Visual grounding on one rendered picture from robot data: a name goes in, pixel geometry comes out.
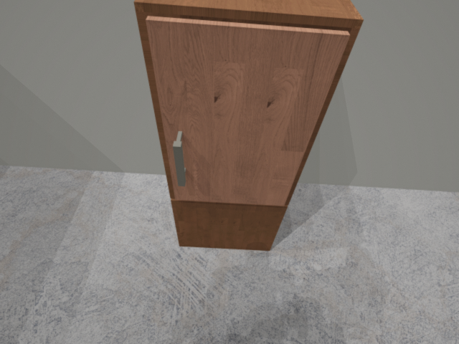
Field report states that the handle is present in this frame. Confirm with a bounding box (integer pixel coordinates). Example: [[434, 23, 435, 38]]
[[173, 131, 186, 186]]

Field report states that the cupboard door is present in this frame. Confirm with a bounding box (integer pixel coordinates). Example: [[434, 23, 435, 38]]
[[146, 16, 350, 206]]

